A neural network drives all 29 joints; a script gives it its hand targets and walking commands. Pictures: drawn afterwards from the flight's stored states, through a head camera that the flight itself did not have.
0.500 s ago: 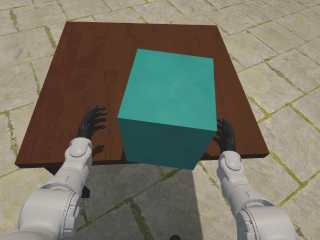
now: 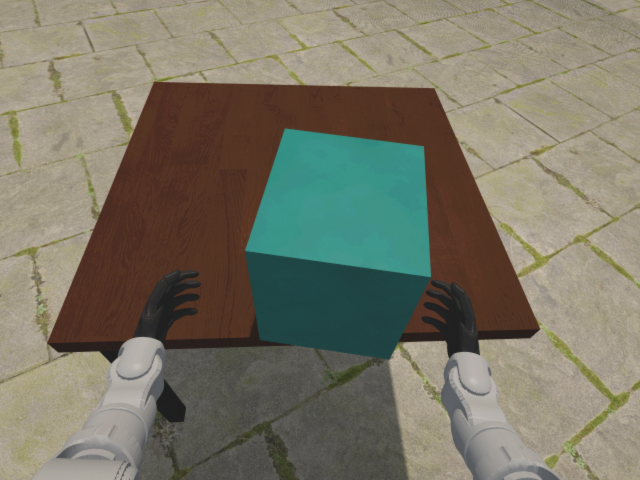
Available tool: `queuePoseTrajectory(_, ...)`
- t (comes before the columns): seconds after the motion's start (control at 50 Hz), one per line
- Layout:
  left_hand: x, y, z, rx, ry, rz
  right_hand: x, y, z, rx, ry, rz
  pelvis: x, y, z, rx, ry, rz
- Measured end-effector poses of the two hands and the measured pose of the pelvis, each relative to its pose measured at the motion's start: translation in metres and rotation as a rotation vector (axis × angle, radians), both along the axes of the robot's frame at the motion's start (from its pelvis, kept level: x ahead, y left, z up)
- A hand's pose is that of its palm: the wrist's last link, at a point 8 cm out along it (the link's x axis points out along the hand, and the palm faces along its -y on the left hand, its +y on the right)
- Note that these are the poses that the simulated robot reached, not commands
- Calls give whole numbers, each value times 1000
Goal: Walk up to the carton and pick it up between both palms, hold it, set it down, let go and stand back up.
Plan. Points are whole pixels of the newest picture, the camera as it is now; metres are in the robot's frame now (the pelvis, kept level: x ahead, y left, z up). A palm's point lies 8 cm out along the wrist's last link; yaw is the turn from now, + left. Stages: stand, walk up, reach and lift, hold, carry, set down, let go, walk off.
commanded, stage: set down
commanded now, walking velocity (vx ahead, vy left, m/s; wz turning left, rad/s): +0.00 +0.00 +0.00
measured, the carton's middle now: (338, 247) +0.45 -0.04 -0.01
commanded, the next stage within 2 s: none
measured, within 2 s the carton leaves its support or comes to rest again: neither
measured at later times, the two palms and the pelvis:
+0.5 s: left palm (126, 399) +0.23 +0.23 -0.02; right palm (477, 394) +0.22 -0.20 -0.02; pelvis +0.01 +0.00 +0.01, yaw +0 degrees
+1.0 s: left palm (127, 436) +0.19 +0.22 -0.03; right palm (491, 427) +0.19 -0.22 -0.03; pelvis +0.03 -0.01 +0.01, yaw +0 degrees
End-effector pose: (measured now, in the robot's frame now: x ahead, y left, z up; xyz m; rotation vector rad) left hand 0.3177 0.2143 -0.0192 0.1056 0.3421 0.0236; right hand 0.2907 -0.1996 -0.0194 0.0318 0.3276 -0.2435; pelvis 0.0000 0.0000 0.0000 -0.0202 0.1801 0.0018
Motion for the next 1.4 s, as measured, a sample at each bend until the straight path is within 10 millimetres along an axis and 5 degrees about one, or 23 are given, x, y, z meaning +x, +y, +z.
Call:
queuePoseTrajectory(0.12,-19,3,9,-11,-55,-26,-18,-2,3,-6,-45,-9,10,0,4,-1,-70,2)
queuePoseTrajectory(0.26,-60,9,-4,-24,16,-4,-55,-7,-7,-3,-6,-32,14,0,7,-1,-150,4)
queuePoseTrajectory(0.4,-91,17,-8,-7,36,22,-70,-6,-4,2,-9,-28,10,-1,7,0,-182,4)
queuePoseTrajectory(0.62,-89,9,3,-15,-12,5,-69,-6,1,15,-2,-21,15,-2,8,2,-208,5)
queuePoseTrajectory(0.9,-128,5,-14,-28,124,52,-106,-17,-18,25,112,-38,26,-9,10,10,-242,6)
queuePoseTrajectory(1.4,-124,6,-24,-23,238,75,-93,-11,-20,4,171,40,32,-10,11,11,-250,6)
